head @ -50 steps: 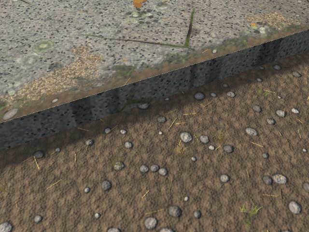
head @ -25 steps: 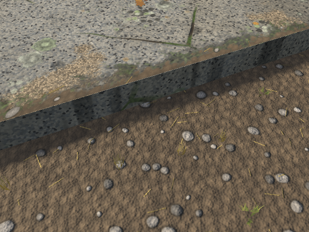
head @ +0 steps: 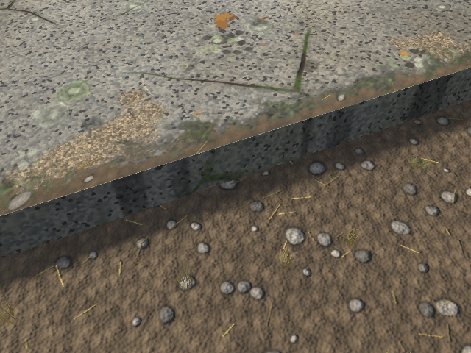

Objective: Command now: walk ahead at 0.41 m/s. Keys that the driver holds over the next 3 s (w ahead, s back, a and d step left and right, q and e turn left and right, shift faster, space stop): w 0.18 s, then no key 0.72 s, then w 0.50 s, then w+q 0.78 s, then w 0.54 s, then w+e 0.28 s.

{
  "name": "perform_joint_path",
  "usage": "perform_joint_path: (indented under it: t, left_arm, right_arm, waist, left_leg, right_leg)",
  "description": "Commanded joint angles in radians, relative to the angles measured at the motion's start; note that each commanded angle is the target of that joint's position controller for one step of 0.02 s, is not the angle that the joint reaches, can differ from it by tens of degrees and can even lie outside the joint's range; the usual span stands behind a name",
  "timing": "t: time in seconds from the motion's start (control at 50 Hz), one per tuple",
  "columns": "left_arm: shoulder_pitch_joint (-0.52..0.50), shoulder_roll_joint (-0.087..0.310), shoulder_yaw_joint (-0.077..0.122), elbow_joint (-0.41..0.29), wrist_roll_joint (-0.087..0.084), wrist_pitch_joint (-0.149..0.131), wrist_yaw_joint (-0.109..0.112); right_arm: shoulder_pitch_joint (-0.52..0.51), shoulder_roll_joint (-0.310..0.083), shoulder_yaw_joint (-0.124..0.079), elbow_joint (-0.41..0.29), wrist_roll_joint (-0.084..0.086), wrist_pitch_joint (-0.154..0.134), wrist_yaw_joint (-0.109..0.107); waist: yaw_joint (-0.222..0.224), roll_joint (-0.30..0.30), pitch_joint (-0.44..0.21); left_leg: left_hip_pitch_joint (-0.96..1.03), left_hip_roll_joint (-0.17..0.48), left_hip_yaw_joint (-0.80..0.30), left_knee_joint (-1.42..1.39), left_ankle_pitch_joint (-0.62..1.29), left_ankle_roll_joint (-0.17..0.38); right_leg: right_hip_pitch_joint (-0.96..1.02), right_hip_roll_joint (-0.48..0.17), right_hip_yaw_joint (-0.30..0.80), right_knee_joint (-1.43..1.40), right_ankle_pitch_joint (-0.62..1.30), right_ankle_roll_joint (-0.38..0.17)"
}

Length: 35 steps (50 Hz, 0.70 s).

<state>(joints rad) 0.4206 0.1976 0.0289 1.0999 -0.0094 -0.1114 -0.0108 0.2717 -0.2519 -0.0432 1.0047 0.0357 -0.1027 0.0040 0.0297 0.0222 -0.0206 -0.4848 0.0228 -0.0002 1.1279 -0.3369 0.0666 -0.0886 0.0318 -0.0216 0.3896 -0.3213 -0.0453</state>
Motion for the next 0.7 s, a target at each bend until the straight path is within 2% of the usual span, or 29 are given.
perform_joint_path:
  t: [0.02, 0.06, 0.1, 0.14, 0.18, 0.2, 0.22, 0.24, 0.26, 0.28, 0.3, 0.32, 0.34, 0.36, 0.38, 0.4, 0.44, 0.46, 0.5, 0.54, 0.58, 0.62, 0.64, 0.66, 0.68, 0.7]
  left_arm:
    - [0.086, 0.073, -0.003, -0.021, 0.008, 0.013, 0.003]
    - [0.081, 0.098, -0.003, -0.035, 0.013, 0.024, 0.018]
    - [0.067, 0.134, 0.001, -0.053, 0.015, 0.026, 0.032]
    - [0.106, 0.168, 0.011, -0.049, 0.007, 0.021, 0.038]
    - [0.118, 0.175, 0.018, -0.041, -0.008, 0.018, 0.038]
    - [0.111, 0.171, 0.02, -0.04, -0.009, 0.021, 0.039]
    - [0.102, 0.177, 0.023, -0.042, -0.003, 0.027, 0.039]
    - [0.089, 0.19, 0.029, -0.046, 0.004, 0.035, 0.04]
    - [0.067, 0.187, 0.029, -0.054, 0.011, 0.046, 0.04]
    - [0.058, 0.18, 0.024, -0.067, 0.015, 0.05, 0.036]
    - [0.111, 0.115, 0.005, -0.092, 0.043, 0.044, 0.03]
    - [0.283, -0.007, -0.026, -0.051, 0.015, 0.03, 0.02]
    - [0.219, 0.101, 0.003, -0.039, -0.007, 0.017, 0.015]
    - [0.092, 0.127, 0.013, -0.082, -0.025, 0.017, 0.019]
    - [0.026, 0.133, 0.016, -0.096, -0.015, 0.023, 0.032]
    - [0.011, 0.13, 0.026, -0.1, -0.004, 0.037, 0.044]
    - [0.05, 0.084, 0.026, -0.096, 0.002, 0.066, 0.054]
    - [0.059, 0.061, 0.023, -0.098, 0.003, 0.075, 0.058]
    - [0.014, 0.058, 0.021, -0.121, 0.01, 0.088, 0.069]
    - [-0.053, 0.077, 0.022, -0.14, 0.016, 0.101, 0.071]
    - [-0.101, 0.103, 0.03, -0.149, 0.012, 0.116, 0.07]
    - [-0.13, 0.108, 0.034, -0.151, 0.016, 0.12, 0.068]
    - [-0.139, 0.107, 0.035, -0.148, 0.023, 0.118, 0.067]
    - [-0.147, 0.11, 0.035, -0.148, 0.032, 0.115, 0.067]
    - [-0.145, 0.129, 0.036, -0.152, 0.036, 0.11, 0.069]
    - [-0.168, 0.202, 0.051, -0.148, 0.021, 0.108, 0.072]
  right_arm:
    - [-0.117, -0.053, -0.015, -0.092, -0.008, -0.021, 0.019]
    - [-0.186, -0.02, -0.003, -0.125, -0.013, -0.011, 0.026]
    - [-0.309, 0.007, 0.015, -0.176, -0.015, -0.008, 0.026]
    - [-0.37, -0.007, 0.018, -0.205, -0.01, -0.005, 0.029]
    - [-0.397, -0.037, 0.014, -0.228, -0.003, -0.003, 0.035]
    - [-0.399, -0.051, 0.009, -0.235, -0.005, -0.005, 0.038]
    - [-0.37, -0.073, -0.001, -0.234, -0.01, -0.008, 0.04]
    - [-0.297, -0.099, -0.015, -0.217, -0.016, -0.011, 0.039]
    - [-0.141, -0.131, -0.034, -0.167, -0.017, -0.012, 0.036]
    - [-0.011, -0.164, -0.049, -0.126, -0.022, -0.009, 0.028]
    - [0.115, -0.248, -0.062, -0.097, -0.053, -0.001, 0.019]
    - [0.133, -0.249, -0.051, -0.085, -0.064, 0.005, 0.03]
    - [0.071, -0.185, -0.04, -0.098, -0.045, 0.014, 0.032]
    - [-0.064, -0.142, -0.025, -0.12, -0.03, 0.014, 0.028]
    - [-0.145, -0.102, -0.01, -0.132, -0.028, 0.009, 0.029]
    - [-0.181, -0.08, -0.003, -0.13, -0.037, 0.003, 0.031]
    - [-0.195, -0.058, 0.005, -0.106, -0.064, -0.003, 0.035]
    - [-0.198, -0.057, 0.008, -0.096, -0.071, -0.006, 0.034]
    - [-0.212, -0.08, 0.006, -0.086, -0.076, -0.005, 0.022]
    - [-0.198, -0.109, -0.001, -0.08, -0.067, 0.009, 0.007]
    - [-0.177, -0.124, -0.004, -0.071, -0.058, 0.026, -0.003]
    - [-0.181, -0.111, 0.001, -0.066, -0.047, 0.04, -0.01]
    - [-0.175, -0.094, 0.008, -0.062, -0.041, 0.044, -0.012]
    - [-0.144, -0.073, 0.016, -0.048, -0.039, 0.046, -0.011]
    - [-0.107, -0.058, 0.021, -0.037, -0.043, 0.045, -0.009]
    - [-0.036, -0.07, 0.014, -0.031, -0.047, 0.044, -0.008]
  waist:
    - [0.011, -0.102, 0.114]
    - [0.014, -0.097, 0.133]
    - [0.032, -0.092, 0.166]
    - [0.042, -0.117, 0.173]
    - [0.028, -0.124, 0.187]
    - [0.013, -0.119, 0.186]
    - [-0.013, -0.126, 0.151]
    - [-0.054, -0.154, 0.084]
    - [-0.13, -0.165, -0.015]
    - [-0.187, -0.152, -0.1]
    - [-0.173, 0.044, -0.255]
    - [-0.102, 0.27, -0.473]
    - [-0.116, 0.126, -0.41]
    - [-0.082, 0.088, -0.208]
    - [-0.052, -0.008, -0.119]
    - [-0.025, -0.012, -0.074]
    - [0.021, 0.03, -0.061]
    - [0.037, 0.042, -0.057]
    - [0.046, 0.065, -0.058]
    - [0.022, 0.068, -0.079]
    - [0.002, 0.065, -0.067]
    - [0.01, 0.059, -0.017]
    - [0.013, 0.045, 0.006]
    - [0.012, 0.023, 0.028]
    - [-0.002, -0.011, 0.039]
    - [-0.068, -0.107, 0.056]
  left_leg:
    - [-0.395, 0.089, -0.01, -0.015, 0.111, -0.005]
    - [-0.342, 0.079, 0.027, -0.144, 0.188, -0.036]
    - [-0.228, 0.047, 0.06, -0.353, 0.291, -0.053]
    - [-0.132, 0.017, 0.08, -0.471, 0.347, -0.051]
    - [-0.116, 0.016, 0.055, -0.547, 0.368, -0.028]
    - [-0.101, 0.007, 0.049, -0.583, 0.368, -0.013]
    - [-0.046, -0.015, 0.053, -0.602, 0.365, 0.002]
    - [0.051, -0.046, 0.064, -0.594, 0.355, 0.018]
    - [0.224, -0.078, 0.076, -0.594, 0.384, 0.041]
    - [0.435, -0.037, 0.047, -0.608, 0.51, 0.065]
    - [0.774, 0.199, -0.196, -0.515, 0.839, 0.143]
    - [0.978, 0.442, -0.613, -0.639, 0.909, 0.338]
    - [0.806, 0.373, -0.571, -0.715, 0.789, 0.293]
    - [0.619, 0.33, -0.393, -0.745, 0.734, 0.246]
    - [0.451, 0.284, -0.291, -0.787, 0.743, 0.212]
    - [0.327, 0.249, -0.216, -0.817, 0.759, 0.195]
    - [0.172, 0.201, -0.128, -0.864, 0.758, 0.187]
    - [0.127, 0.189, -0.092, -0.876, 0.776, 0.195]
    - [0.1, 0.176, -0.061, -0.886, 0.738, 0.2]
    - [0.112, 0.174, -0.071, -0.902, 0.535, 0.19]
    - [0.101, 0.177, -0.103, -0.935, 0.238, 0.177]
    - [0.07, 0.161, -0.123, -0.941, 0.003, 0.145]
    - [0.058, 0.142, -0.124, -0.928, -0.071, 0.119]
    - [0.056, 0.119, -0.122, -0.91, -0.123, 0.083]
    - [0.053, 0.088, -0.112, -0.872, -0.137, 0.043]
    - [0.048, 0.022, -0.064, -0.852, -0.096, 0.013]
  right_leg:
    - [0.209, -0.26, 0.248, -0.216, 0.375, -0.13]
    - [0.121, -0.229, 0.176, -0.251, 0.414, -0.134]
    - [0.0, -0.196, 0.12, -0.291, 0.385, -0.129]
    - [-0.026, -0.211, 0.111, -0.328, 0.364, -0.134]
    - [0.036, -0.245, 0.105, -0.323, 0.389, -0.126]
    - [0.078, -0.251, 0.092, -0.285, 0.49, -0.111]
    - [0.119, -0.253, 0.079, -0.218, 0.671, -0.092]
    - [0.154, -0.251, 0.069, -0.119, 0.872, -0.069]
    - [0.151, -0.221, 0.046, 0.048, 1.01, -0.04]
    - [0.053, -0.177, 0.03, 0.238, 0.952, -0.001]
    - [-0.215, -0.081, 0.008, 0.573, 0.464, 0.036]
    - [-0.423, 0.089, 0.12, 0.934, -0.364, 0.073]
    - [-0.418, 0.034, 0.215, 1.018, -0.324, 0.062]
    - [-0.483, -0.022, 0.138, 0.989, -0.254, 0.06]
    - [-0.451, -0.074, 0.103, 0.932, -0.181, 0.065]
    - [-0.395, -0.103, 0.097, 0.876, -0.139, 0.067]
    - [-0.255, -0.125, 0.094, 0.78, -0.09, 0.064]
    - [-0.221, -0.127, 0.087, 0.714, -0.079, 0.068]
    - [-0.2, -0.129, 0.076, 0.535, -0.051, 0.078]
    - [-0.172, -0.128, 0.069, 0.403, 0.02, 0.082]
    - [-0.145, -0.118, 0.062, 0.326, 0.084, 0.082]
    - [-0.107, -0.103, 0.045, 0.218, 0.131, 0.069]
    - [-0.077, -0.095, 0.036, 0.152, 0.148, 0.058]
    - [-0.056, -0.107, 0.051, 0.079, 0.179, 0.046]
    - [-0.034, -0.154, 0.099, 0.029, 0.239, 0.029]
    - [-0.052, -0.169, 0.115, 0.049, 0.244, 0.003]
